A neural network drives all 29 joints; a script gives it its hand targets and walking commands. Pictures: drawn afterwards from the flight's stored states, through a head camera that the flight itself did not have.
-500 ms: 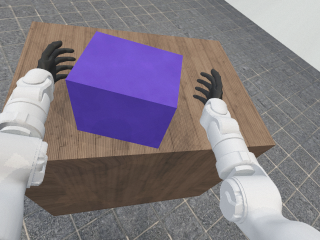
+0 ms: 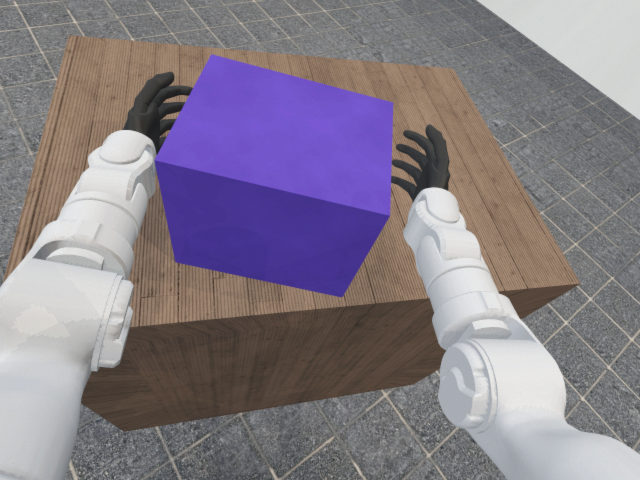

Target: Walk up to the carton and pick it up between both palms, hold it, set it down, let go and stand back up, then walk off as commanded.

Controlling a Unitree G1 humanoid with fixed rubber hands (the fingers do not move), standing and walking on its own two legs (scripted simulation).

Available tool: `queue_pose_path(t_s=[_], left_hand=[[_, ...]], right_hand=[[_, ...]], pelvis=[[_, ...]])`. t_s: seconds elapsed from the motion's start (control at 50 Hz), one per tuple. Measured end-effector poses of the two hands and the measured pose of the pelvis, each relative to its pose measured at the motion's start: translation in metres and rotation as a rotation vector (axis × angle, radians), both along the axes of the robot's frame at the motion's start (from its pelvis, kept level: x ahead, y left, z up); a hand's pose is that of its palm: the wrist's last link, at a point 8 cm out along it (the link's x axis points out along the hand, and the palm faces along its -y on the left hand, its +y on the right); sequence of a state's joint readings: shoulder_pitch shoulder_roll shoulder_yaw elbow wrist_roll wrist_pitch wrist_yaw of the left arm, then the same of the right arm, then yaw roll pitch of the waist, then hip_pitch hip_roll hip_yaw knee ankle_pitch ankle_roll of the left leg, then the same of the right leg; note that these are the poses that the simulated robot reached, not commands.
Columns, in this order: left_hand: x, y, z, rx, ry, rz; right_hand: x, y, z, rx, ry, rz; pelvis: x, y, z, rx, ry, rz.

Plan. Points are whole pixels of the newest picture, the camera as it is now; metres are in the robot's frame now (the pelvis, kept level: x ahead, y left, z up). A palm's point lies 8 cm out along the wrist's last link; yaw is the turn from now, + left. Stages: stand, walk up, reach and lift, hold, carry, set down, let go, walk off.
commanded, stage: reach and lift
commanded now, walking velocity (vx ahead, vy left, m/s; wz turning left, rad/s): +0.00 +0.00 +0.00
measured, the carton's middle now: (281, 184) +0.49 -0.03 +0.06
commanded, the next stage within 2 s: none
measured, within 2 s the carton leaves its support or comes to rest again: neither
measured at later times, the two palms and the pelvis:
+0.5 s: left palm (142, 148) +0.51 +0.13 +0.11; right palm (415, 199) +0.42 -0.18 +0.11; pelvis -0.01 +0.01 +0.00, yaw +0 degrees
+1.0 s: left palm (143, 149) +0.51 +0.13 +0.11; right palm (415, 205) +0.41 -0.18 +0.11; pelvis -0.01 +0.01 +0.01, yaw +1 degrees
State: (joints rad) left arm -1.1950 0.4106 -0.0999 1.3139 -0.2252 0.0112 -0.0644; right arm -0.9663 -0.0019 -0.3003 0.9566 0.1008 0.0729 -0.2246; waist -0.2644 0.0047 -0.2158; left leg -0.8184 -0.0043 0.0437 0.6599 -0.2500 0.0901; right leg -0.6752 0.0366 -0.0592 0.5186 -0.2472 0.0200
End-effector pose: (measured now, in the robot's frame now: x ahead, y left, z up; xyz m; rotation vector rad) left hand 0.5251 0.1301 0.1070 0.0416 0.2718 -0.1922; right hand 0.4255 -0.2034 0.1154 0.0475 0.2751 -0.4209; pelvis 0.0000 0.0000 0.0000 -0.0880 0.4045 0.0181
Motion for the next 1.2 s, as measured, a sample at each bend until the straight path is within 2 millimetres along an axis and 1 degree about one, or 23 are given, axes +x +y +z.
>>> queue_pose_path(t_s=[0.08, 0.12, 0.2, 0.26, 0.46, 0.62, 0.76, 0.9, 1.02, 1.1, 1.2], left_hand=[[0.0, -0.003, 0.004, 0.006, -0.001, -0.014], [-0.002, -0.001, 0.002, 0.017, 0.005, -0.01], [-0.007, -0.001, -0.002, 0.022, 0.016, -0.002], [-0.01, 0.0, -0.001, 0.033, 0.005, 0.003], [-0.017, 0.001, 0.0, 0.037, 0.005, 0.02], [-0.02, 0.002, 0.0, 0.023, 0.002, 0.028], [-0.019, 0.002, 0.0, 0.027, 0.005, 0.025], [-0.019, 0.001, 0.0, 0.037, 0.001, 0.018], [-0.02, 0.0, 0.0, 0.04, 0.001, 0.002], [-0.021, 0.0, 0.0, 0.04, -0.015, 0.0], [-0.023, 0.001, 0.0, 0.061, -0.01, 0.005]], right_hand=[[0.005, 0.014, -0.003, 0.011, 0.001, 0.013], [0.004, 0.015, -0.003, 0.016, -0.005, -0.004], [0.002, 0.017, -0.005, 0.012, -0.009, -0.019], [0.0, 0.018, -0.005, 0.006, -0.013, -0.019], [-0.009, 0.02, -0.005, -0.007, -0.007, -0.005], [-0.012, 0.021, -0.004, -0.015, -0.008, -0.001], [-0.012, 0.021, -0.004, -0.026, 0.005, 0.0], [-0.013, 0.022, -0.004, -0.049, -0.006, 0.007], [-0.018, 0.022, -0.007, -0.077, -0.045, -0.001], [-0.021, 0.023, -0.01, -0.063, -0.081, -0.005], [-0.02, 0.021, -0.012, -0.041, -0.086, 0.008]], pelvis=[[0.004, 0.004, 0.001, -0.005, -0.016, 0.004], [0.005, 0.005, 0.002, -0.008, -0.026, 0.007], [0.006, 0.008, 0.004, -0.012, -0.042, 0.009], [0.004, 0.008, 0.004, -0.011, -0.049, 0.01], [-0.006, 0.009, 0.004, -0.007, -0.056, 0.011], [-0.014, 0.009, 0.003, -0.005, -0.034, 0.007], [-0.016, 0.011, 0.003, 0.0, -0.027, 0.01], [-0.013, 0.012, 0.004, 0.003, -0.032, 0.016], [-0.009, 0.013, 0.008, 0.009, -0.062, 0.023], [-0.004, 0.014, 0.012, 0.015, -0.092, 0.023], [0.003, 0.014, 0.016, 0.026, -0.133, 0.009]])
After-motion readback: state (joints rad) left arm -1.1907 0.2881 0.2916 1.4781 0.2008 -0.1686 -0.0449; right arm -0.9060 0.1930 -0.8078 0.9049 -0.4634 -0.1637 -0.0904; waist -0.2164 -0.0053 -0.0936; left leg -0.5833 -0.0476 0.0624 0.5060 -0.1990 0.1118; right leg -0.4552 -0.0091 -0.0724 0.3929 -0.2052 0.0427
